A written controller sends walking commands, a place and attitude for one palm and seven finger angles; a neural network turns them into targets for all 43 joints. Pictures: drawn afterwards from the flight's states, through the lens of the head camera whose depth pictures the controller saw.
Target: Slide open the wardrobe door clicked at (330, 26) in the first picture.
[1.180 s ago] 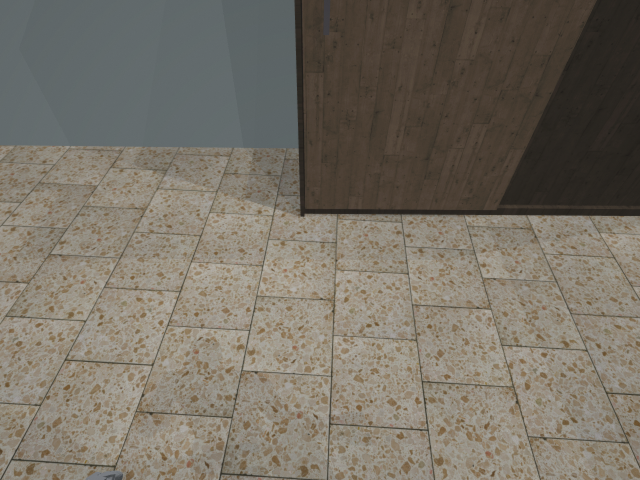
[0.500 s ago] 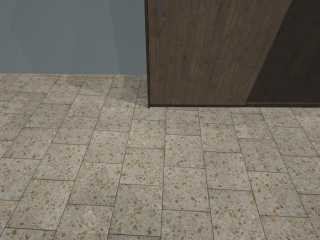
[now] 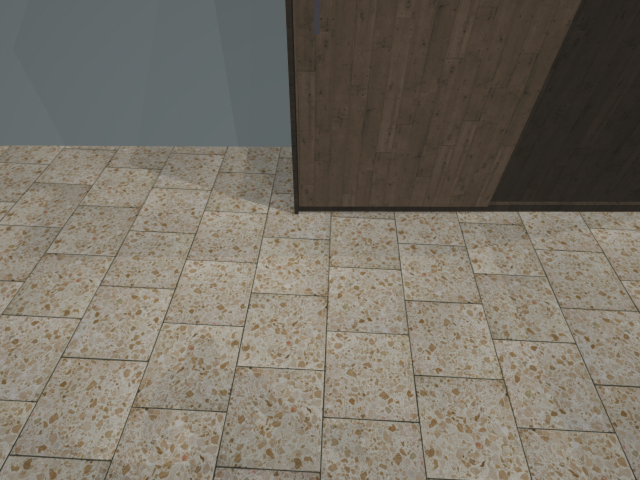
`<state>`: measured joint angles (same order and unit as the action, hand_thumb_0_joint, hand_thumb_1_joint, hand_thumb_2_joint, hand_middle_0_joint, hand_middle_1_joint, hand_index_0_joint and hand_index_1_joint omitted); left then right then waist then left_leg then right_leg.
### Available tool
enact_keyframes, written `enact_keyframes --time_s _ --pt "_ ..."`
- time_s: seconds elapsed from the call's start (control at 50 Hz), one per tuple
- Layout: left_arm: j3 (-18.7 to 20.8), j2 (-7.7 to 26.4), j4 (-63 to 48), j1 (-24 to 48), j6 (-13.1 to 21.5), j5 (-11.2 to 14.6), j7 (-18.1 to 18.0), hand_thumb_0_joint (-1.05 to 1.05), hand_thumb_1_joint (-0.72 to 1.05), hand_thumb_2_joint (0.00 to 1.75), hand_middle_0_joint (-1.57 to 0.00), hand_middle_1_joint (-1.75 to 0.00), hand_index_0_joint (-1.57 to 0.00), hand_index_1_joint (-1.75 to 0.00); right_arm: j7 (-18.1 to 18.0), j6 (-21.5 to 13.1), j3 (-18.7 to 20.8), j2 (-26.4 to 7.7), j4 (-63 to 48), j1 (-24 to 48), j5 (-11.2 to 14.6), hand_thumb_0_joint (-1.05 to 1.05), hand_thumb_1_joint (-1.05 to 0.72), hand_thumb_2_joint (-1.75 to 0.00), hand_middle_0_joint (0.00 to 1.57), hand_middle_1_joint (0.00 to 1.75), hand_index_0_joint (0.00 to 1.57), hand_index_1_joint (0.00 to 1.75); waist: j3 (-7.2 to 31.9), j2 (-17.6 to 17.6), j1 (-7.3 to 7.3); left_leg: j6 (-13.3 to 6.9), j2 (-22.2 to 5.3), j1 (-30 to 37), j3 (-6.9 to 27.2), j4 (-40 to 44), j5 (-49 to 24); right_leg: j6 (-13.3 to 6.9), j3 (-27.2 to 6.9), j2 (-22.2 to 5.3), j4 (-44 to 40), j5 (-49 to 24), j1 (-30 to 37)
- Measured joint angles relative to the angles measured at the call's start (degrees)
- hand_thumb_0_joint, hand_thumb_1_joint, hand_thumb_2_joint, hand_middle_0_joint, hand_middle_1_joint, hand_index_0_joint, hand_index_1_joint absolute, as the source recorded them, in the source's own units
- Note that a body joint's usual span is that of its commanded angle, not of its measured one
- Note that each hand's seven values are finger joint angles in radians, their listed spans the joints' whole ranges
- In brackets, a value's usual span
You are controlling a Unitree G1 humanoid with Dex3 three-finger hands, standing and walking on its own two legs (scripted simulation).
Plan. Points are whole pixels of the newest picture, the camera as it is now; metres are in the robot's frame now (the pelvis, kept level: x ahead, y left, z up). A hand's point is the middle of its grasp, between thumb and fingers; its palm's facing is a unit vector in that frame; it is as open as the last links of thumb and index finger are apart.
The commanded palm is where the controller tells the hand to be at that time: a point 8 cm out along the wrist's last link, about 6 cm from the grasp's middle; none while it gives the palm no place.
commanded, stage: look at it before walking up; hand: left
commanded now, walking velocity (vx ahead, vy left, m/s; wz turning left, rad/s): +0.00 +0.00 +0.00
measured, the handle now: (317, 3) +1.34 +0.08 +0.11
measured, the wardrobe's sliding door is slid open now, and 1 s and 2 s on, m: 0.00 0.00 0.00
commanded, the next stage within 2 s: walk to a spot facing it in 0.26 s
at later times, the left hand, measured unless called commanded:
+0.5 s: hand out of the picture +0.07 +0.24 -0.16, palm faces -0.03 -0.95 -0.31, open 7.4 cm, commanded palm none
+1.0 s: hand out of the picture +0.06 +0.16 -0.18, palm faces -0.05 -0.99 -0.13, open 7.4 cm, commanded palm none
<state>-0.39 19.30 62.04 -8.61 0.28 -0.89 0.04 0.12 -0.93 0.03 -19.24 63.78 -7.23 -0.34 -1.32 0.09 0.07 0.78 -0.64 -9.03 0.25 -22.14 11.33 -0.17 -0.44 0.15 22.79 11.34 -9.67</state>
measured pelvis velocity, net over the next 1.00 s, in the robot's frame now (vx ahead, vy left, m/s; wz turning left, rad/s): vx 0.17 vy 0.00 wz -0.15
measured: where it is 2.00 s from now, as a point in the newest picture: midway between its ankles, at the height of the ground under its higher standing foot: (351, 389)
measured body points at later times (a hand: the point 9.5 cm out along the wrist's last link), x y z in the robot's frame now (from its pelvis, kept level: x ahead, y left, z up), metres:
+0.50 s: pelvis +0.02 +0.00 +0.00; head +0.01 +0.00 +0.45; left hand +0.07 +0.29 -0.14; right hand +0.08 -0.29 -0.14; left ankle +0.01 +0.13 -0.74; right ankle +0.01 -0.12 -0.74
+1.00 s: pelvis +0.17 +0.00 -0.01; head +0.20 +0.01 +0.43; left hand +0.06 +0.21 -0.16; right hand +0.23 -0.24 -0.16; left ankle +0.30 +0.10 -0.71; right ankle +0.01 -0.11 -0.74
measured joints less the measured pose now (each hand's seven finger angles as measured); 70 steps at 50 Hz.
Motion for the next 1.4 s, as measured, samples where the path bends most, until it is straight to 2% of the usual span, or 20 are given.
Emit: enact_keyframes --time_s 0.42,0.54,0.64,0.7,0.74,0.76,0.82,0.86,0.9,0.96,1.0,1.04,1.06,1.08,1.14,1.16,1.2,1.24,1.3,1.4 --pt "0.11 0.15 0.27 0.04 -0.11 0.09 -0.32 0.01 0.90 0.90 -0.21 -0.30 -0.20 -0.30 -0.31 0.22 -0.22 0.00 0.08 0.74 -0.09 0.01 -0.90 -0.90 0.21 0.30 0.20 0.30 0.20 0.02 -0.24 0.20 -0.29 1.39 -0.18 0.95 0.30 -0.07 -0.17 0.27 -1.14 0.12 1.37" --pt "0.70 -2.56 -0.08 -5.01 -1.32 -0.38 0.39 0.01 0.90 0.90 -0.20 -0.30 -0.20 -0.30 -0.01 0.78 -0.09 2.80 -0.37 -2.99 -0.80 0.01 -0.90 -0.90 0.20 0.30 0.20 0.30 2.52 0.06 -0.88 -0.05 -1.05 -0.01 -2.02 -4.32 6.44 -0.61 -1.94 1.10 3.72 4.63 -0.66" --pt "1.35 -5.39 -0.04 -10.57 -1.04 -0.56 1.24 0.01 0.90 0.90 -0.20 -0.30 -0.20 -0.30 0.08 -0.04 0.42 5.81 -0.64 -7.89 -0.67 0.01 -0.90 -0.90 0.21 0.30 0.20 0.30 2.60 0.79 -0.83 -0.06 -1.42 -0.27 -3.98 -8.67 9.42 -1.41 -3.55 1.49 10.88 9.23 -2.96" --pt "1.66 -7.29 0.44 -13.06 -0.58 -0.65 1.35 0.01 0.91 0.90 -0.20 -0.30 -0.20 -0.30 -0.10 -0.61 1.00 7.14 -0.09 -10.98 -0.47 0.01 -0.90 -0.90 0.21 0.30 0.20 0.30 2.21 0.38 -0.79 0.50 -2.29 0.71 -5.05 -10.84 12.81 -1.43 -1.28 1.17 14.02 11.75 -3.12" --pt "1.91 -8.76 0.69 -13.82 0.46 -0.77 1.23 0.01 0.91 0.90 -0.20 -0.30 -0.20 -0.30 -0.35 -0.68 1.35 7.54 0.67 -12.79 -0.31 0.01 -0.90 -0.90 0.21 0.30 0.20 0.30 1.83 -1.29 -0.39 0.51 -3.98 -0.67 -4.55 -15.42 14.99 -1.62 0.12 2.29 13.54 13.67 -1.79" --pt "2.11 -9.29 0.63 -14.12 1.38 -0.76 0.94 0.01 0.91 0.90 -0.20 -0.30 -0.20 -0.30 -0.40 -0.39 1.39 7.93 1.26 -13.26 -0.28 0.01 -0.90 -0.90 0.21 0.30 0.20 0.30 1.55 -1.48 -0.52 0.24 -4.28 -2.92 -4.37 -21.11 16.17 -2.03 0.56 2.55 13.33 13.91 -1.20" --pt "2.17 -10.82 0.29 -16.32 3.58 -0.81 -0.47 0.01 0.91 0.90 -0.20 -0.30 -0.20 -0.30 -0.29 0.51 1.51 8.80 2.23 -12.35 -0.53 0.01 -0.90 -0.90 0.21 0.30 0.20 0.30 0.64 -0.82 -2.20 -0.04 -3.35 -11.22 -4.11 -38.27 17.80 -2.60 -0.16 2.60 9.95 13.49 1.97" --pt "2.01 -11.87 0.82 -18.32 3.81 -0.99 -1.04 0.01 0.91 0.90 -0.20 -0.30 -0.20 -0.30 -0.01 0.62 1.93 8.96 1.47 -10.34 -0.58 0.01 -0.91 -0.90 0.21 0.30 0.20 0.30 0.25 -0.54 -2.69 0.15 -3.45 -16.33 -4.74 -41.98 15.99 -2.38 -1.14 2.48 6.44 12.62 4.60" --pt "1.81 -12.78 2.02 -20.14 3.54 -1.13 -1.28 0.01 0.90 0.90 -0.20 -0.30 -0.20 -0.30 0.35 0.64 2.35 9.14 -0.32 -7.62 -0.48 0.01 -0.91 -0.90 0.20 0.30 0.20 0.30 0.06 -0.26 -2.56 0.50 -4.00 -20.70 -5.26 -40.29 12.67 -2.03 -2.12 2.24 2.96 11.80 7.02" --pt "1.68 -13.51 4.15 -21.67 2.91 -1.17 -1.23 0.01 0.90 0.90 -0.21 -0.30 -0.20 -0.30 1.06 -0.12 2.71 9.76 -3.63 -3.20 -0.09 0.01 -0.91 -0.90 0.20 0.30 0.20 0.30 -0.60 0.33 -2.18 0.37 -4.80 -23.82 -5.60 -30.93 6.42 -1.20 -3.54 1.72 -1.16 11.34 10.45" --pt "1.96 -13.37 5.18 -21.88 2.61 -1.05 -1.09 0.01 0.90 0.90 -0.21 -0.30 -0.20 -0.30 1.34 -1.07 2.67 10.25 -5.63 -0.79 0.17 0.01 -0.91 -0.90 0.20 0.30 0.20 0.30 -1.34 0.89 -2.18 -0.18 -4.61 -23.16 -5.75 -23.77 3.16 -0.48 -4.23 1.18 -2.27 12.23 12.64" --pt "2.46 -12.91 5.72 -22.03 2.53 -0.81 -0.95 0.01 0.90 0.90 -0.21 -0.30 -0.21 -0.30 1.22 -2.42 2.49 10.57 -7.29 0.82 0.09 0.01 -0.91 -0.90 0.20 0.30 0.20 0.30 -1.92 1.51 -2.07 -0.83 -3.68 -20.13 -6.24 -17.06 0.17 0.11 -4.89 0.50 0.43 15.09 13.53" --pt "2.76 -12.91 5.77 -22.39 2.47 -0.64 -0.86 0.01 0.90 0.90 -0.21 -0.30 -0.21 -0.30 1.03 -3.26 2.34 10.38 -8.08 1.16 -0.15 0.01 -0.91 -0.90 0.20 0.30 0.20 0.30 -1.82 1.03 -2.02 -1.46 -3.80 -17.93 -6.02 -14.27 -0.54 -0.10 -4.91 0.80 5.25 17.28 12.29" --pt "3.11 -12.59 5.80 -21.89 2.11 -0.36 -0.69 0.01 0.90 0.90 -0.21 -0.30 -0.21 -0.30 0.65 -4.04 2.43 10.54 -8.42 1.59 -0.53 0.01 -0.91 -0.90 0.20 0.30 0.20 0.30 -1.99 1.13 -1.77 -2.16 -3.89 -17.93 -6.47 -15.89 -1.01 -0.74 -4.28 0.73 14.09 18.54 9.12" --pt "3.85 -10.50 4.52 -18.24 1.11 -0.35 -0.58 0.01 0.90 0.90 -0.21 -0.30 -0.20 -0.30 -0.06 -4.14 2.24 11.55 -7.96 0.94 -0.70 0.00 -0.91 -0.90 0.20 0.30 0.20 0.30 -2.03 2.39 -2.09 -3.16 -3.67 -15.41 -9.15 -18.43 3.16 -2.60 -2.22 0.28 40.76 15.80 -2.94" --pt "4.12 -9.78 3.68 -16.66 0.90 -0.58 -0.46 0.01 0.90 0.90 -0.21 -0.30 -0.20 -0.30 -0.29 -3.95 2.22 11.87 -7.46 0.09 -0.77 0.00 -0.91 -0.90 0.20 0.30 0.20 0.30 -1.69 2.52 -2.10 -3.19 -3.46 -13.96 -9.74 -17.20 3.60 -2.75 -0.79 -0.24 45.64 13.86 -6.67" --pt "4.64 -8.56 1.42 -13.43 0.67 -0.98 -0.20 0.01 0.91 0.90 -0.20 -0.30 -0.20 -0.30 -0.78 -3.84 2.32 12.45 -6.09 -2.13 -0.78 0.00 -0.91 -0.90 0.20 0.30 0.20 0.30 -0.86 2.63 -2.17 -2.99 -2.92 -11.00 -10.66 -13.66 3.03 -2.61 1.51 -1.46 49.40 10.49 -13.02" --pt "5.06 -8.05 -1.04 -10.85 0.57 -1.16 -0.03 0.01 0.91 0.90 -0.20 -0.29 -0.20 -0.30 -1.72 -4.19 3.62 11.82 -5.38 -4.11 -0.38 -0.02 -0.94 -0.90 0.21 0.30 0.20 0.30 0.24 2.70 -2.00 -3.15 -2.24 -8.24 -11.88 -9.98 2.54 -2.16 2.68 -2.81 48.10 7.58 -17.93" --pt "5.46 -7.99 -4.03 -7.48 0.19 -1.33 0.42 0.01 0.91 0.90 -0.20 -0.29 -0.20 -0.30 -1.49 -4.00 3.76 10.17 -4.02 -7.03 -0.82 -0.02 -0.95 -0.90 0.21 0.30 0.20 0.30 1.43 2.34 -1.50 -3.20 -1.41 -4.36 -13.33 -5.35 2.24 -1.32 3.76 -4.64 41.73 3.93 -21.96" --pt "5.24 -8.63 -6.44 -3.17 -0.37 -1.30 1.33 0.01 0.91 0.90 -0.20 -0.29 -0.19 -0.30 -0.86 -3.37 3.93 8.56 -2.19 -11.02 -1.18 -0.01 -0.94 -0.90 0.20 0.30 0.20 0.30 1.08 0.84 0.15 -2.16 -1.38 1.64 -15.35 -1.16 3.73 -0.43 4.88 -6.35 25.56 1.31 -20.78"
